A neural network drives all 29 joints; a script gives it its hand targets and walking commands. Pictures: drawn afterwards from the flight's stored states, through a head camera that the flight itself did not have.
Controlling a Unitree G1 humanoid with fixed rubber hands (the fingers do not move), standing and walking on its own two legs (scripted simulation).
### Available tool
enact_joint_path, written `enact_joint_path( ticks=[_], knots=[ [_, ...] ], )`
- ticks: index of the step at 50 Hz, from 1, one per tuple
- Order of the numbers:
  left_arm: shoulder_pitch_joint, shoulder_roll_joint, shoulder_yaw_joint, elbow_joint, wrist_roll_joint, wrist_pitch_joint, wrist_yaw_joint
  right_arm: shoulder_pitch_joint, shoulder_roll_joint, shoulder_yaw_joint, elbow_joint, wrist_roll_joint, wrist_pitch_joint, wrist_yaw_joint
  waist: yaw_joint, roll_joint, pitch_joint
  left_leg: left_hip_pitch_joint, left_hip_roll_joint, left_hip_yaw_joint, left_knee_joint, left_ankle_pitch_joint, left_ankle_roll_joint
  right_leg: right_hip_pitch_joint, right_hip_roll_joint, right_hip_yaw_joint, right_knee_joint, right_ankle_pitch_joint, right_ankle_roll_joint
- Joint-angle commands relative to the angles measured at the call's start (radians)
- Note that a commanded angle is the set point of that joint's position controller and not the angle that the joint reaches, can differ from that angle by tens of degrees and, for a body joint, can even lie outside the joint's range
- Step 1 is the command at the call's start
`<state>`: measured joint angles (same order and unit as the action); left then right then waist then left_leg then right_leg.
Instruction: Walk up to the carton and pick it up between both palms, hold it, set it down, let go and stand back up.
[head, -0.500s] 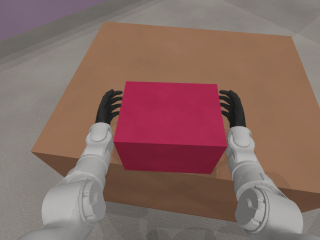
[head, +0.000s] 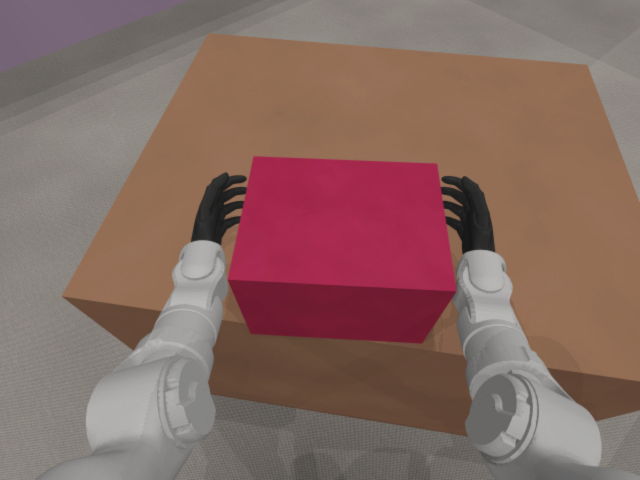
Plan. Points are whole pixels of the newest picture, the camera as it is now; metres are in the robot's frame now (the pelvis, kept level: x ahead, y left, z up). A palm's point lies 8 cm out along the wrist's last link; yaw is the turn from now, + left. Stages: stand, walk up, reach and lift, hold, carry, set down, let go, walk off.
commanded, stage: set down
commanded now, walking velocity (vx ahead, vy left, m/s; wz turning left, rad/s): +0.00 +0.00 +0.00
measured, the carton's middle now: (339, 252) +0.43 -0.02 -0.02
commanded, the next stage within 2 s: none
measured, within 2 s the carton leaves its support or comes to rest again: neither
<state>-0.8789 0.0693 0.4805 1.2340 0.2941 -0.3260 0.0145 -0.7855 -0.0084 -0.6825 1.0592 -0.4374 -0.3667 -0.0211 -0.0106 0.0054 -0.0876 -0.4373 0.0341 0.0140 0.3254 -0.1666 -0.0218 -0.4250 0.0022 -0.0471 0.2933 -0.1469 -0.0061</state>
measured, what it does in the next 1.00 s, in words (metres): stands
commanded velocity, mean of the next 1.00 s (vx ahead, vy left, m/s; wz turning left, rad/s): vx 0.00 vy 0.00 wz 0.00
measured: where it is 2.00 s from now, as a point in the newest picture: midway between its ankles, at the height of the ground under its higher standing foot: outside the picture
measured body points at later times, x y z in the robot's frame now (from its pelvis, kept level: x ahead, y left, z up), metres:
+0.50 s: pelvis +0.00 +0.00 +0.00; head +0.10 +0.00 +0.44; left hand +0.44 +0.16 +0.03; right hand +0.42 -0.19 +0.03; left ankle -0.03 +0.13 -0.75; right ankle -0.02 -0.11 -0.75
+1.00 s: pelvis +0.00 +0.00 -0.01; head +0.09 +0.01 +0.43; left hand +0.45 +0.16 +0.02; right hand +0.43 -0.19 +0.03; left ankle -0.03 +0.13 -0.75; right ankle -0.02 -0.11 -0.75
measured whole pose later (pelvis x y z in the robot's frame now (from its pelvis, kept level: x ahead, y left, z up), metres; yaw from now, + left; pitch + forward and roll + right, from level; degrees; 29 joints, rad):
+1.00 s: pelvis +0.00 +0.00 -0.01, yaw -2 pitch +19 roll -1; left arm -0.90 0.15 0.32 1.33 0.17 -0.32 0.07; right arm -0.84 -0.09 -0.41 1.21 -0.18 -0.33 -0.05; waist -0.02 -0.01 -0.15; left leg -0.53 0.05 0.04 0.40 -0.20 -0.02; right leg -0.53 0.01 -0.02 0.37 -0.17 0.00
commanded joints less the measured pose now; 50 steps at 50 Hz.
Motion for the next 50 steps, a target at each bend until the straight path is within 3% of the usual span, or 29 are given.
enact_joint_path(
  ticks=[1,29,38,44,50],
  knots=[
    [-0.491,-0.466,-0.163,-0.049,0.068,-0.021,-0.092,-0.473,0.468,0.258,0.019,-0.085,-0.039,0.152,-0.016,-0.010,-0.534,0.194,-0.004,0.088,0.035,0.334,-0.008,0.291,-0.005,-0.059,0.068,0.429,0.030],
    [-0.387,-0.438,-0.109,-0.095,0.120,0.019,-0.090,-0.375,0.466,0.225,-0.017,-0.105,0.001,0.154,-0.016,-0.020,-0.442,0.199,-0.009,0.089,0.033,0.317,0.009,0.262,-0.003,-0.053,0.063,0.377,0.035],
    [-0.365,-0.314,-0.078,-0.096,0.107,0.013,-0.061,-0.349,0.352,0.212,-0.008,-0.064,0.012,0.125,-0.015,-0.020,-0.443,0.200,-0.010,0.088,0.048,0.321,0.011,0.232,0.000,-0.047,0.068,0.356,0.036],
    [-0.399,-0.048,-0.112,-0.084,0.007,-0.013,0.013,-0.367,0.095,0.258,0.028,0.084,0.012,0.052,-0.010,-0.009,-0.524,0.177,-0.014,0.081,0.079,0.331,0.004,0.185,0.009,-0.026,0.089,0.345,0.032],
    [-0.511,0.186,-0.301,0.034,-0.292,-0.055,0.092,-0.492,-0.168,0.489,0.103,0.435,0.015,-0.033,0.013,0.028,-0.759,0.121,-0.009,0.062,0.203,0.428,-0.028,0.113,0.029,0.004,0.168,0.397,0.026]
  ],
)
